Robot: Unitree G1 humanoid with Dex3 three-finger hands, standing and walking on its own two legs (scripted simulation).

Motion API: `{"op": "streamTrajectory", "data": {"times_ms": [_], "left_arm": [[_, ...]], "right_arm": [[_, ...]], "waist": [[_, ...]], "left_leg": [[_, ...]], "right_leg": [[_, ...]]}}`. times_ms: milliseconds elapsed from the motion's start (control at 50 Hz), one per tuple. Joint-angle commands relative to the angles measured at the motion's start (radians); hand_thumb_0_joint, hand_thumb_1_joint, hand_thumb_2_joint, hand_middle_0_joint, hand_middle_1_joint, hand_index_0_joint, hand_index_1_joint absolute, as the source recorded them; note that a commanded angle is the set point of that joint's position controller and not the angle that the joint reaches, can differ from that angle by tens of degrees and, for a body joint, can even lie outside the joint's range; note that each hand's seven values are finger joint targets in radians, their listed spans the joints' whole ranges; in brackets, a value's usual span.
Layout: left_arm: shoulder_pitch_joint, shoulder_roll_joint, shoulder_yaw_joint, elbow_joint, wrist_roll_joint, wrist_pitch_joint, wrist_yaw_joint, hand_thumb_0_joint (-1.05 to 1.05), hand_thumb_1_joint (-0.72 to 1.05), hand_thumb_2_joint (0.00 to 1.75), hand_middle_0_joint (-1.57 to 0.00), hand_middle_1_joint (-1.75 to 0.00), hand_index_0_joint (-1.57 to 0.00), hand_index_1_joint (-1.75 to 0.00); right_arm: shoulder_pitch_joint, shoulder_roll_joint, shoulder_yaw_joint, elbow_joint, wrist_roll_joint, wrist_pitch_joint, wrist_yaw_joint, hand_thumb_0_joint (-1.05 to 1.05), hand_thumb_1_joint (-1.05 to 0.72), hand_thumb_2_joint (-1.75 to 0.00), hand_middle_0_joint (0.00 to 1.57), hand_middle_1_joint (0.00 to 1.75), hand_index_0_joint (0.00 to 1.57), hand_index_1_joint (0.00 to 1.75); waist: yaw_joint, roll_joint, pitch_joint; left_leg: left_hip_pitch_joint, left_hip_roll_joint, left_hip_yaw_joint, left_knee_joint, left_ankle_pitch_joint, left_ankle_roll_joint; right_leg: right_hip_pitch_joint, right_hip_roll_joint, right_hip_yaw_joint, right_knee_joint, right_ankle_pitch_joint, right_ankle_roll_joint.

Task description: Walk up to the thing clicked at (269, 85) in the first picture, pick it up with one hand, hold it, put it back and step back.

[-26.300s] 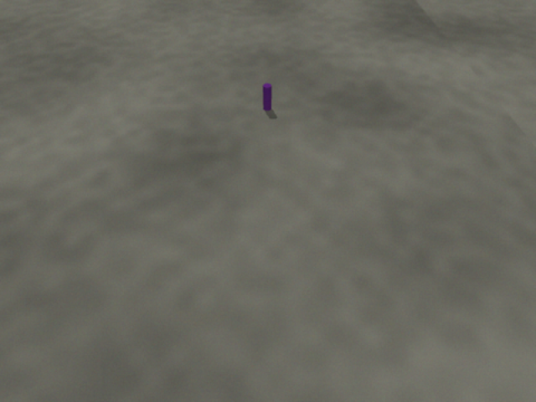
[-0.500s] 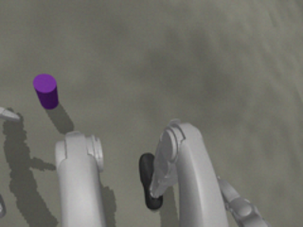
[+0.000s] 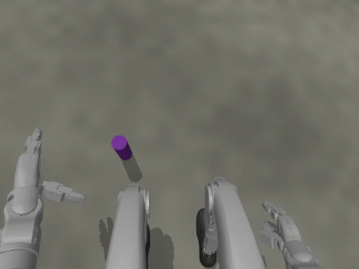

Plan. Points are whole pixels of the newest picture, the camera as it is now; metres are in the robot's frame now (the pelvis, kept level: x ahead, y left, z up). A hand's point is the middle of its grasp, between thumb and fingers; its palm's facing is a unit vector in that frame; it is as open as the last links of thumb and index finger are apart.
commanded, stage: home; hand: left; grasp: from the side
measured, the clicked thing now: (122, 148) +0.47 +0.19 -0.42
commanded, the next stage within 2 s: none
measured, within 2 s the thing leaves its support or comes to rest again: neither
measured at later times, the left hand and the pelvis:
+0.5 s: hand (47, 192) +0.26 +0.20 +0.10, palm faces +0.12 -0.94 -0.32, open 17.5 cm; pelvis +0.06 -0.01 +0.19, yaw +2 degrees
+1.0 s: hand (25, 211) +0.24 +0.19 +0.16, palm faces +0.16 -0.95 -0.28, open 17.6 cm; pelvis +0.08 +0.00 +0.22, yaw +2 degrees
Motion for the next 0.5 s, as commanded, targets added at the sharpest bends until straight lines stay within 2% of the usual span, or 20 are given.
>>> {"op": "streamTrajectory", "data": {"times_ms": [0,40,60,80,100,120,160,180,200,220,240,260,280,300,320,380,400,420,440,480], "left_arm": [[-0.033,0.168,0.045,-0.188,-0.019,-0.003,0.055,0.00,-0.53,0.07,-0.06,-0.06,-0.06,-0.06],[0.015,0.140,0.037,-0.188,-0.028,0.020,0.066,0.00,-0.52,0.07,-0.06,-0.06,-0.06,-0.06],[0.040,0.124,0.022,-0.189,-0.029,0.031,0.069,0.00,-0.55,0.06,-0.05,-0.06,-0.05,-0.06],[0.077,0.102,0.008,-0.186,-0.033,0.044,0.074,0.00,-0.54,0.06,-0.06,-0.06,-0.06,-0.06],[0.084,0.099,0.003,-0.226,-0.035,0.053,0.077,0.00,-0.55,0.06,-0.05,-0.06,-0.05,-0.06],[0.118,0.081,-0.009,-0.201,-0.037,0.066,0.080,0.00,-0.54,0.06,-0.06,-0.06,-0.06,-0.06],[0.108,0.065,-0.028,-0.268,-0.042,0.081,0.089,0.00,-0.53,0.07,-0.06,-0.06,-0.06,-0.06],[0.146,0.044,-0.045,-0.258,-0.045,0.093,0.093,0.00,-0.54,0.06,-0.05,-0.06,-0.05,-0.06],[0.172,0.054,-0.032,-0.259,-0.045,0.104,0.099,0.00,-0.58,0.04,-0.05,-0.05,-0.05,-0.05],[0.221,0.021,-0.059,-0.222,-0.047,0.122,0.103,0.00,-0.56,0.05,-0.05,-0.05,-0.05,-0.05],[0.178,0.039,-0.055,-0.304,-0.050,0.125,0.109,0.00,-0.59,0.04,-0.05,-0.05,-0.05,-0.05],[0.227,0.014,-0.070,-0.295,-0.050,0.137,0.113,0.00,-0.58,0.04,-0.05,-0.05,-0.05,-0.05],[0.243,0.014,-0.077,-0.343,-0.053,0.147,0.118,0.00,-0.59,0.04,-0.05,-0.05,-0.05,-0.05],[0.260,0.005,-0.086,-0.354,-0.054,0.156,0.122,0.00,-0.57,0.04,-0.05,-0.05,-0.05,-0.05],[0.269,-0.005,-0.099,-0.375,-0.058,0.166,0.128,0.00,-0.56,0.05,-0.05,-0.06,-0.05,-0.06],[0.383,-0.061,-0.138,-0.391,-0.063,0.202,0.139,0.00,-0.56,0.05,-0.05,-0.05,-0.05,-0.05],[0.349,-0.021,-0.120,-0.477,-0.063,0.203,0.145,0.00,-0.55,0.06,-0.06,-0.06,-0.05,-0.06],[0.402,-0.045,-0.134,-0.489,-0.063,0.214,0.147,0.00,-0.56,0.05,-0.05,-0.05,-0.05,-0.06],[0.468,-0.075,-0.159,-0.477,-0.064,0.227,0.146,0.00,-0.57,0.05,-0.05,-0.05,-0.05,-0.05],[0.495,-0.088,-0.175,-0.545,-0.071,0.241,0.150,0.00,-0.57,0.05,-0.05,-0.05,-0.05,-0.05]], "right_arm": [[0.089,-0.166,-0.073,-0.103,-0.004,-0.060,-0.048,0.00,-0.90,-0.90,0.20,0.30,0.20,0.30],[0.096,-0.159,-0.073,-0.104,-0.002,-0.076,-0.057,0.00,-0.90,-0.90,0.20,0.30,0.20,0.30],[0.099,-0.153,-0.070,-0.104,-0.002,-0.082,-0.059,0.00,-0.90,-0.90,0.20,0.30,0.20,0.30],[0.101,-0.149,-0.066,-0.106,-0.002,-0.090,-0.062,0.00,-0.90,-0.90,0.20,0.30,0.20,0.30],[0.110,-0.143,-0.065,-0.106,-0.006,-0.096,-0.066,0.00,-0.90,-0.90,0.20,0.30,0.20,0.30],[0.108,-0.143,-0.064,-0.101,-0.006,-0.101,-0.069,0.00,-0.90,-0.90,0.20,0.30,0.20,0.30],[0.120,-0.133,-0.060,-0.112,-0.012,-0.115,-0.075,0.00,-0.90,-0.90,0.20,0.30,0.20,0.30],[0.122,-0.130,-0.057,-0.107,-0.013,-0.121,-0.078,0.00,-0.90,-0.90,0.20,0.30,0.20,0.30],[0.123,-0.126,-0.054,-0.104,-0.016,-0.127,-0.082,0.00,-0.90,-0.90,0.20,0.30,0.20,0.30],[0.120,-0.128,-0.055,-0.114,-0.014,-0.131,-0.088,0.00,-0.90,-0.90,0.20,0.30,0.20,0.30],[0.126,-0.125,-0.054,-0.121,-0.011,-0.135,-0.093,0.00,-0.90,-0.90,0.20,0.30,0.20,0.30],[0.128,-0.120,-0.052,-0.119,-0.013,-0.140,-0.095,0.00,-0.90,-0.90,0.20,0.30,0.20,0.30],[0.134,-0.115,-0.050,-0.127,-0.012,-0.145,-0.102,0.00,-0.90,-0.90,0.20,0.30,0.20,0.30],[0.135,-0.113,-0.048,-0.130,-0.013,-0.150,-0.106,0.00,-0.90,-0.90,0.20,0.30,0.20,0.30],[0.127,-0.111,-0.045,-0.141,-0.009,-0.156,-0.110,0.00,-0.90,-0.90,0.20,0.30,0.20,0.30],[0.135,-0.104,-0.041,-0.157,-0.009,-0.169,-0.126,0.00,-0.90,-0.90,0.20,0.30,0.20,0.30],[0.140,-0.101,-0.039,-0.159,-0.008,-0.173,-0.131,0.00,-0.90,-0.90,0.20,0.30,0.20,0.30],[0.142,-0.094,-0.038,-0.165,-0.009,-0.178,-0.136,0.00,-0.90,-0.90,0.20,0.30,0.20,0.30],[0.142,-0.095,-0.039,-0.172,-0.011,-0.182,-0.141,0.00,-0.90,-0.90,0.20,0.30,0.20,0.30],[0.134,-0.088,-0.033,-0.181,-0.013,-0.197,-0.148,0.00,-0.90,-0.90,0.20,0.30,0.20,0.30]], "waist": [[-0.010,0.108,-0.482],[0.002,0.085,-0.477],[-0.005,0.083,-0.457],[0.003,0.078,-0.438],[0.004,0.080,-0.456],[0.001,0.068,-0.438],[-0.008,0.062,-0.439],[-0.003,0.065,-0.411],[0.007,0.069,-0.396],[0.002,0.061,-0.363],[0.004,0.057,-0.364],[0.006,0.066,-0.342],[0.016,0.083,-0.342],[0.009,0.079,-0.329],[0.015,0.071,-0.294],[0.008,0.072,-0.221],[0.020,0.078,-0.220],[0.024,0.082,-0.210],[0.015,0.076,-0.192],[0.022,0.057,-0.155]], "left_leg": [[0.474,-0.009,0.030,-0.395,0.170,0.021],[0.521,-0.010,0.035,-0.437,0.201,0.021],[0.553,-0.008,0.035,-0.463,0.221,0.020],[0.573,-0.008,0.033,-0.495,0.230,0.018],[0.626,-0.005,0.032,-0.515,0.270,0.017],[0.651,-0.005,0.032,-0.536,0.303,0.016],[0.701,-0.003,0.036,-0.573,0.360,0.017],[0.731,-0.003,0.034,-0.603,0.364,0.014],[0.760,0.000,0.036,-0.625,0.388,0.013],[0.778,-0.002,0.038,-0.653,0.374,0.014],[0.799,-0.001,0.040,-0.678,0.367,0.014],[0.829,0.000,0.040,-0.709,0.372,0.011],[0.873,-0.001,0.041,-0.737,0.387,0.008],[0.892,-0.002,0.044,-0.756,0.396,0.008],[0.915,-0.003,0.045,-0.792,0.373,0.007],[0.977,-0.002,0.046,-0.874,0.359,0.005],[0.997,-0.004,0.048,-0.900,0.345,0.005],[1.029,-0.003,0.049,-0.921,0.360,0.002],[1.043,-0.002,0.049,-0.934,0.380,0.001],[1.069,-0.001,0.045,-0.966,0.391,0.002]], "right_leg": [[0.488,0.026,0.011,-0.338,0.111,-0.051],[0.571,0.025,0.016,-0.397,0.140,-0.050],[0.601,0.025,0.017,-0.426,0.158,-0.051],[0.640,0.024,0.013,-0.450,0.165,-0.050],[0.680,0.026,0.015,-0.475,0.204,-0.051],[0.710,0.027,0.013,-0.498,0.234,-0.050],[0.791,0.026,0.014,-0.543,0.299,-0.047],[0.812,0.027,0.011,-0.566,0.299,-0.048],[0.839,0.026,0.013,-0.588,0.317,-0.048],[0.858,0.026,0.013,-0.625,0.305,-0.045],[0.896,0.024,0.014,-0.652,0.299,-0.044],[0.921,0.026,0.013,-0.676,0.300,-0.045],[0.957,0.025,0.015,-0.705,0.314,-0.043],[0.986,0.026,0.015,-0.730,0.324,-0.042],[0.998,0.028,0.009,-0.760,0.302,-0.040],[1.056,0.033,-0.001,-0.837,0.290,-0.036],[1.089,0.031,0.000,-0.861,0.277,-0.036],[1.111,0.034,-0.002,-0.875,0.288,-0.037],[1.126,0.039,-0.007,-0.888,0.307,-0.036],[1.156,0.042,-0.016,-0.915,0.318,-0.035]]}}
